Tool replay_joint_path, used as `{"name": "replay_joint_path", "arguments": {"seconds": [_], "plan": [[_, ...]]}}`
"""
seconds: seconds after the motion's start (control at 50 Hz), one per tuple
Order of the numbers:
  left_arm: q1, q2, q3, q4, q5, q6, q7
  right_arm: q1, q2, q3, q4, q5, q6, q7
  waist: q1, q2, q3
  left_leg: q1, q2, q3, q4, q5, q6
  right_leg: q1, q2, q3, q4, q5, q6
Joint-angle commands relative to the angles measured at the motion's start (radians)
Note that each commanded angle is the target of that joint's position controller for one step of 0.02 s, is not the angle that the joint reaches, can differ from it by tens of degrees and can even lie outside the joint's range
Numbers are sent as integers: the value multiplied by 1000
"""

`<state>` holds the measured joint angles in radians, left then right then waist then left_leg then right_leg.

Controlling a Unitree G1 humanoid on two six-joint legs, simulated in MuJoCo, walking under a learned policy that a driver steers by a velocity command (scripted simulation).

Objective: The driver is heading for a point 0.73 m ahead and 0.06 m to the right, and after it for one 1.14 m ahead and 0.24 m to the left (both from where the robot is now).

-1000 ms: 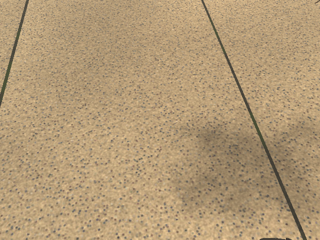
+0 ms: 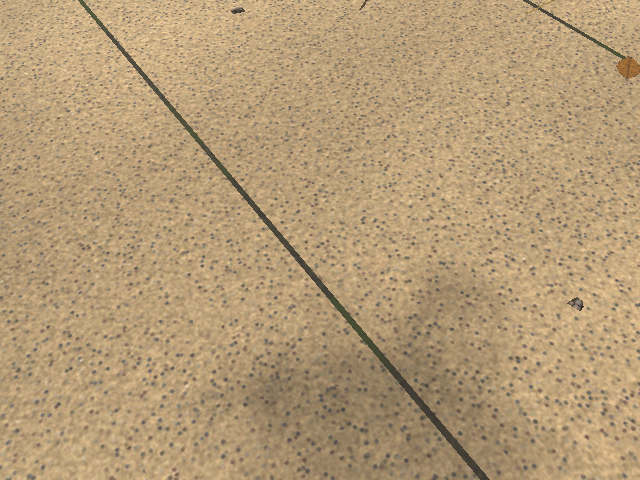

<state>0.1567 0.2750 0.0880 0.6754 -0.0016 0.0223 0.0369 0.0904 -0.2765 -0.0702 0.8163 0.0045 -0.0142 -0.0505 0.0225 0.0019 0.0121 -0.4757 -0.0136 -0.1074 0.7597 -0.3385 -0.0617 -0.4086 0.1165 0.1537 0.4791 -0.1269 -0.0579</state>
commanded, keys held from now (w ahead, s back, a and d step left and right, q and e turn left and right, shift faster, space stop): e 0.38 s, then w+e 0.04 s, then e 0.02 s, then no key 0.56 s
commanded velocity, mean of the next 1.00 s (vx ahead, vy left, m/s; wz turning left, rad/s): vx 0.02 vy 0.00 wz -0.39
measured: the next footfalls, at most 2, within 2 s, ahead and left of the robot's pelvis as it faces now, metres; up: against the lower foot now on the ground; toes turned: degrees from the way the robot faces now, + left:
left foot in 0.08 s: +0.07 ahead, +0.14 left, +0.00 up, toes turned -8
right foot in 0.52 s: +0.00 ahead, -0.12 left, +0.00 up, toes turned -21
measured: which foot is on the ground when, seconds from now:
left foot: up 0.00-0.06, down 0.08-0.50, up 0.52-0.88, down 0.90-1.00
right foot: down 0.00-0.08, up 0.10-0.50, down 0.52-1.00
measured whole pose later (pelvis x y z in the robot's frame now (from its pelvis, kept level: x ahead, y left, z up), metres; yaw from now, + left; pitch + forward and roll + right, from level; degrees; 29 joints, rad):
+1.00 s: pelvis +0.02 -0.03 +0.00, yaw -22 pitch +0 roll +0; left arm 0.17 0.22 0.02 0.71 0.02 0.00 0.00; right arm 0.18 -0.25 -0.04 0.75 -0.01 0.00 -0.01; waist 0.00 -0.01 0.01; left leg -0.26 0.04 0.00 0.53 -0.28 -0.03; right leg -0.21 0.05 0.01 0.52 -0.30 -0.04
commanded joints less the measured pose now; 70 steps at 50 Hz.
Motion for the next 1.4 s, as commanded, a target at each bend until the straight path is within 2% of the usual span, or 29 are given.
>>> {"name": "replay_joint_path", "arguments": {"seconds": [0.02, 0.06, 0.08, 0.1, 0.12, 0.14, 0.18, 0.2, 0.26, 0.34, 0.38, 0.42, 0.48, 0.5, 0.52, 0.54, 0.56, 0.58, 0.6, 0.62, 0.7, 0.8, 0.86, 0.9, 0.92, 0.94, 1.0, 1.2, 1.4], "plan": [[-13, 158, 41, -84, -3, 1, 4, 23, -90, -21, -63, 7, -28, 12, -11, -166, -146, 48, -20, 14, -110, -4, 14, 188, -252, 339, -121, 35, -151], [-40, 153, 38, -100, -18, 13, 8, 97, -97, -27, -46, 8, -37, 26, -59, -156, -142, 190, -19, 42, -324, 121, 41, 146, -206, 325, -73, 56, -110], [-23, 127, 31, -108, -20, 18, 11, 137, -142, -41, -38, -3, -36, 27, -62, -104, -152, 312, 80, -15, -391, 186, 74, 59, -156, 280, -2, -41, -64], [34, 61, 16, -106, -13, 20, 8, 125, -210, -54, -53, -23, -25, 20, -10, 136, -155, 415, 315, -214, -429, 320, 161, -95, -22, 104, 247, -342, -5], [-1, 128, 38, -150, -13, 3, 0, 101, -230, -58, -68, -59, -20, 25, -10, 344, -98, 339, 441, -430, -474, 458, 321, -264, 43, -8, 442, -520, 41], [12, 200, 60, -126, -4, -5, -8, 38, -176, -47, -108, -54, -23, 19, -1, 224, -91, 329, 428, -359, -457, 479, 332, -262, -24, 25, 611, -454, 66], [59, 173, 62, -73, -11, 13, -7, -19, -111, -31, -136, -25, -18, 10, 17, 115, -84, 333, 300, -158, -412, 458, 241, -257, -40, -11, 733, -337, 102], [63, 149, 54, -74, -10, 22, -10, -17, -104, -27, -139, -12, -16, 6, 7, 115, -66, 336, 288, -116, -410, 479, 243, -278, -48, -21, 787, -302, 120], [-13, 101, 33, -119, -27, 27, -18, 37, -116, -28, -146, -20, 2, -7, -37, 147, -42, 368, 253, -12, -434, 459, 259, -295, -81, -98, 702, -231, 150], [-73, 71, 12, -169, -17, 25, -34, 79, -170, -48, -151, -17, 17, -8, -78, 182, -76, 421, 296, 33, -421, 477, 278, -204, -138, -147, 475, -255, 157], [-66, 79, 11, -177, -18, 25, -44, 67, -193, -57, -158, -10, 18, 1, -76, 196, -83, 379, 311, 62, -417, 487, 277, -105, -141, -187, 379, -267, 139], [-55, 94, 16, -180, -23, 30, -54, 87, -206, -64, -156, 6, 13, 14, -82, 195, -89, 354, 327, 60, -442, 261, 265, -39, -135, -219, 290, -258, 107], [27, 87, 26, -155, -18, 29, -61, 53, -190, -56, -149, 29, 8, 24, -16, 172, -66, 290, 307, 96, -329, 290, 209, 140, -92, -247, -3, -122, 32], [84, 111, 36, -137, -15, 24, -53, 103, -144, -42, -125, 23, 4, 29, -2, 101, -96, 214, 269, 152, -221, 272, 150, 296, -92, -204, -99, -9, 4], [130, 199, 55, -145, -9, 17, -37, 112, -67, -13, -148, -20, -1, 38, -10, -153, -154, 1, 178, 247, 59, -37, 50, 502, -318, 94, -114, 319, -57], [111, 262, 57, -165, 16, 1, -34, 53, -62, -7, -201, -35, -9, 32, -7, -321, -144, -230, 58, 206, 257, -349, -4, 480, -535, 342, -101, 502, -268], [144, 198, 41, -154, 26, -21, -41, -2, -136, -28, -201, -14, -9, 27, 58, -207, -179, -216, 83, 102, 384, -335, -9, 431, -515, 306, -120, 464, -312], [105, 168, 25, -137, 25, -33, -40, -1, -147, -34, -193, 2, -4, 28, 27, -185, -137, -219, 98, 84, 408, -272, -1, 400, -453, 206, -117, 411, -260], [49, 154, 20, -136, 14, -36, -38, 20, -138, -35, -169, -2, 2, 25, 2, -142, -115, -212, 108, 78, 385, -201, 1, 372, -392, 137, -117, 349, -203], [1, 135, 11, -139, 2, -35, -34, 29, -143, -38, -160, -10, 10, 20, -15, -137, -94, -192, 112, 75, 358, -132, -4, 332, -365, 97, -122, 362, -173], [-53, 90, -11, -128, 17, -40, -24, 98, -93, -24, -125, -7, 20, 24, -55, -126, -116, -22, 93, 92, 233, 25, -22, 250, -303, -13, -133, 426, -162], [-22, 104, -10, -87, 16, -30, -29, 43, -80, -8, -148, -7, 24, 26, -11, -139, -81, 92, 79, 103, -29, -21, -10, 237, -323, 34, -124, 304, -186], [-40, 71, -27, -65, 4, -29, -35, 72, -69, -1, -139, -10, 13, 31, -43, -114, -63, 215, 66, 113, -267, 121, 16, 206, -302, 54, -96, 208, -152], [10, 40, -38, -43, 20, -41, -36, 99, -118, -3, -139, -32, 1, 29, -33, -20, -94, 385, 145, 15, -346, 492, 48, 148, -227, 24, -58, 18, -59], [64, 54, -31, -36, 31, -49, -42, 86, -176, -16, -139, -24, -1, 26, 26, 94, -91, 395, 173, 15, -284, 530, 89, 119, -160, -30, -53, -79, -23], [45, 50, -34, -32, 33, -47, -40, 59, -129, -11, -134, -9, -2, 33, 12, 139, -91, 314, 151, 22, -286, 360, 116, 171, -133, -67, -58, -100, 7], [-28, 60, -28, -37, 18, -29, -33, 51, -76, 5, -136, -17, -14, 40, -28, 80, -54, 269, 107, 52, -292, 288, 80, 179, -138, -66, -21, -16, 5], [13, 37, -25, 0, 14, -22, -26, 64, -69, 14, -120, -14, -16, 29, -28, -2, -47, 276, 89, 66, -266, 285, 79, 190, -145, -65, -12, 41, 9], [33, 37, -22, 43, 11, -23, -12, 71, -54, 18, -74, -13, -13, 24, -26, -5, -31, 272, 75, 74, -274, 266, 75, 198, -149, -66, -16, 40, 15]]}}
Velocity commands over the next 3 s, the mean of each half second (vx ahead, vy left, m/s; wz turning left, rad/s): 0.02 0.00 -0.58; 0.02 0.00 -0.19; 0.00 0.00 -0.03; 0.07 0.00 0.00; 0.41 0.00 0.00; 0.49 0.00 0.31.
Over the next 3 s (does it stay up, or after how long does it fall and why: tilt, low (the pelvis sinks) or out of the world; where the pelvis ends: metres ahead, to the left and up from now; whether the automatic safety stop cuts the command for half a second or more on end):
stays up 0.52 -0.18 0.00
